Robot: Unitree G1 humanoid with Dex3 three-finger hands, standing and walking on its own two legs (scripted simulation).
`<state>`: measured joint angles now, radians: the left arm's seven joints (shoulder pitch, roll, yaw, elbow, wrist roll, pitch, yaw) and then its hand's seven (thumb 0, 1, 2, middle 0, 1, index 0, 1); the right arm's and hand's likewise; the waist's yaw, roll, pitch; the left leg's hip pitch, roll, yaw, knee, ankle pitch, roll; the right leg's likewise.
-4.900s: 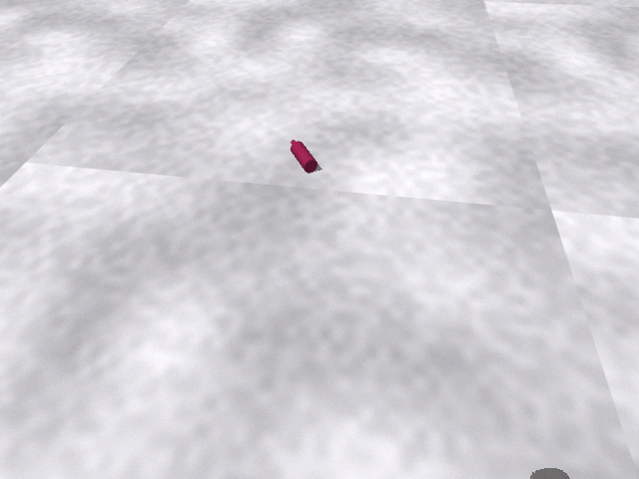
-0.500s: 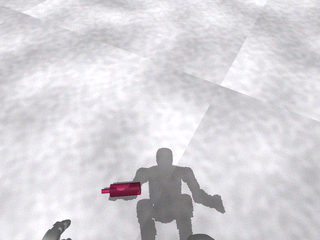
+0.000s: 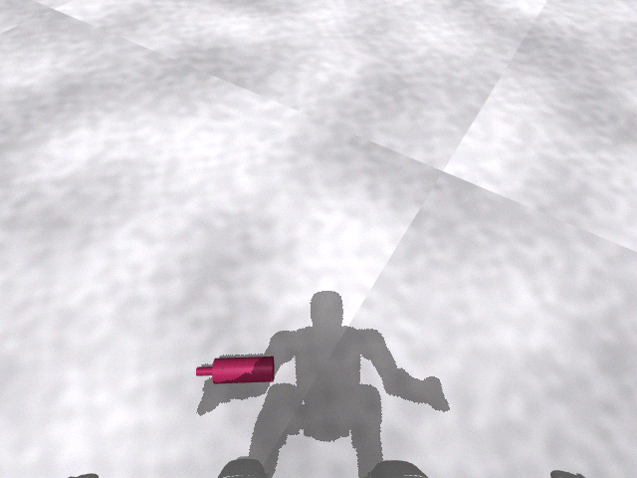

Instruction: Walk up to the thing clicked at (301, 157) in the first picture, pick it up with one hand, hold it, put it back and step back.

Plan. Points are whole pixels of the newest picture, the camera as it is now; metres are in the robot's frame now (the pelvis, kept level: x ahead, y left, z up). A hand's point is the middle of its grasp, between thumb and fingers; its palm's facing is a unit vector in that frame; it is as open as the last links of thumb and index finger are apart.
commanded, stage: walk up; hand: left
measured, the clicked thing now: (235, 370) +0.46 +0.25 -0.72
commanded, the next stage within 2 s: stand in 1.44 s
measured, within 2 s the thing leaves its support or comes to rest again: neither
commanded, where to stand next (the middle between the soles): +0.10 -0.04 m, yaw +3 degrees
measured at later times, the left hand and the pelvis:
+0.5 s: hand out of the picture +0.08 +0.21 -0.13, palm faces +0.04 -0.94 -0.35, open 7.4 cm; pelvis -0.01 -0.04 +0.01, yaw +3 degrees
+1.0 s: hand out of the picture +0.08 +0.23 -0.12, palm faces +0.05 -0.94 -0.35, open 7.4 cm; pelvis +0.00 -0.03 +0.03, yaw +3 degrees
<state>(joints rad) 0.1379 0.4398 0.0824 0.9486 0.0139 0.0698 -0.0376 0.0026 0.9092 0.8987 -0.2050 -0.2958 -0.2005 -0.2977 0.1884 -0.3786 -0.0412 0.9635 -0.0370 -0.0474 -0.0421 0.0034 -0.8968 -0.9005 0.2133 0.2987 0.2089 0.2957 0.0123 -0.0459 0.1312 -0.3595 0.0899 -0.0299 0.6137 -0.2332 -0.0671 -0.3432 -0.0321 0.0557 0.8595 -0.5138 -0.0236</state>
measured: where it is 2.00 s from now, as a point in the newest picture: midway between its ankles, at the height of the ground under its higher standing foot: outside the picture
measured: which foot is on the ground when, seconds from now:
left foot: down 0.00-0.06, up 0.08-0.24, down 0.26-1.00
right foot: up 0.00-0.02, down 0.04-1.00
